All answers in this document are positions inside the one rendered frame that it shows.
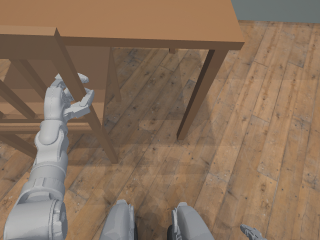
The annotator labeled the robot left upper arm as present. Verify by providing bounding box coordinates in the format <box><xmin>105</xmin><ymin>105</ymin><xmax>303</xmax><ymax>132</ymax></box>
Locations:
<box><xmin>5</xmin><ymin>199</ymin><xmax>68</xmax><ymax>240</ymax></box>

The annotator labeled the table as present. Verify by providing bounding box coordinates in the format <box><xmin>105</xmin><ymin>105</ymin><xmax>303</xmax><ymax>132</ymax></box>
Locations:
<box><xmin>0</xmin><ymin>0</ymin><xmax>245</xmax><ymax>140</ymax></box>

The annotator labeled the robot left thigh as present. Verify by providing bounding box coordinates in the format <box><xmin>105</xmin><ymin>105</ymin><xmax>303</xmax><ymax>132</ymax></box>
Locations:
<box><xmin>99</xmin><ymin>203</ymin><xmax>135</xmax><ymax>240</ymax></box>

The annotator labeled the left robot forearm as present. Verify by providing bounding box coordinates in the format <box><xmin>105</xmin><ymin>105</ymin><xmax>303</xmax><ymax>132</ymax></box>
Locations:
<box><xmin>3</xmin><ymin>119</ymin><xmax>69</xmax><ymax>240</ymax></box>

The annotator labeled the left robot hand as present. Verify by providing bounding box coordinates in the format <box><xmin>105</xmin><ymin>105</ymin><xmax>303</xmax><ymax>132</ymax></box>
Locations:
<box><xmin>43</xmin><ymin>73</ymin><xmax>95</xmax><ymax>125</ymax></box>

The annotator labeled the chair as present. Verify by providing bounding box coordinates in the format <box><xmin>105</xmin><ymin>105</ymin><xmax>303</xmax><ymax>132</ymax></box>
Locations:
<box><xmin>0</xmin><ymin>25</ymin><xmax>122</xmax><ymax>164</ymax></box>

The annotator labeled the right robot hand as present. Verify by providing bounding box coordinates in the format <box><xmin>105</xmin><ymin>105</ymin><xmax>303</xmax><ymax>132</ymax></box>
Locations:
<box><xmin>240</xmin><ymin>224</ymin><xmax>267</xmax><ymax>240</ymax></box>

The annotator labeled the robot left shin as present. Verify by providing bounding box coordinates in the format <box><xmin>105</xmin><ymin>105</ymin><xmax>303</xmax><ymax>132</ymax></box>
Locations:
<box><xmin>110</xmin><ymin>199</ymin><xmax>134</xmax><ymax>240</ymax></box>

